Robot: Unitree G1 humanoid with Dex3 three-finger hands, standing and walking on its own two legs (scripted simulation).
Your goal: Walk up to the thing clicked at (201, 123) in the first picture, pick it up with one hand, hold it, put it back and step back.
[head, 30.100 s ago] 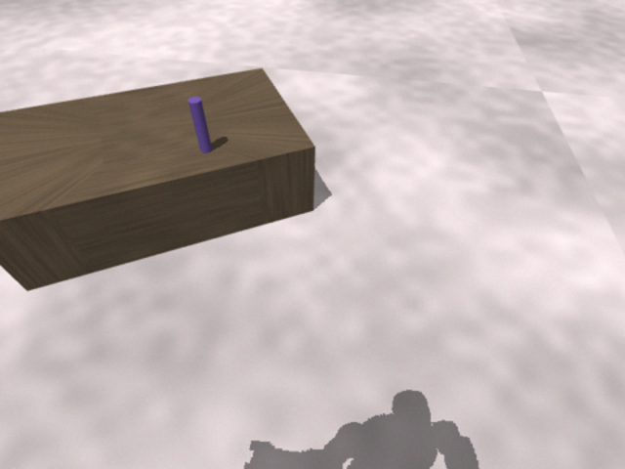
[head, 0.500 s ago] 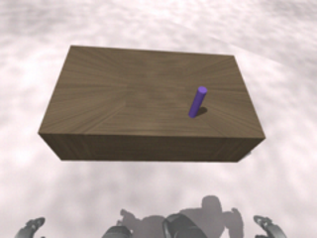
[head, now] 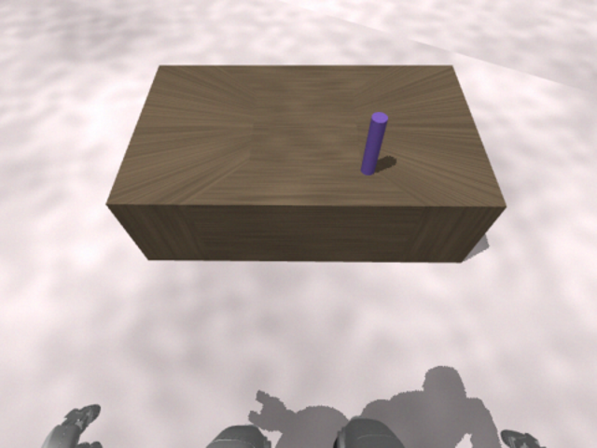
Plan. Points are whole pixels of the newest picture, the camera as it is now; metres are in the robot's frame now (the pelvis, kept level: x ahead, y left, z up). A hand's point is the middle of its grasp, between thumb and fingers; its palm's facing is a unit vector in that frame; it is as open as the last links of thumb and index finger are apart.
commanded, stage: step back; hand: right
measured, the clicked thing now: (373, 146) +0.87 -0.22 -0.29
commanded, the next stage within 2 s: stand in 1.60 s
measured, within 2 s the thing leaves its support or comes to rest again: neither
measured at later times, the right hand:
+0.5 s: hand out of the picture -0.05 -0.32 -0.15, palm faces -0.02 +0.92 -0.38, open 7.4 cm
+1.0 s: hand out of the picture -0.16 -0.29 -0.14, palm faces -0.07 +0.94 -0.34, open 7.4 cm
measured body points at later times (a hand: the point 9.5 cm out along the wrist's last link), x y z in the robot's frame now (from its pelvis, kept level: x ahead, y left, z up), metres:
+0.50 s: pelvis -0.17 -0.05 +0.01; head -0.12 -0.07 +0.45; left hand -0.10 +0.27 -0.10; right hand -0.05 -0.37 -0.12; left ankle -0.14 +0.11 -0.64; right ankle -0.16 -0.15 -0.72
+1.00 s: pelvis -0.26 -0.04 +0.01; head -0.26 -0.04 +0.46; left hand -0.24 +0.28 -0.11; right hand -0.16 -0.34 -0.12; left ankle -0.26 +0.09 -0.71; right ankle -0.22 -0.15 -0.72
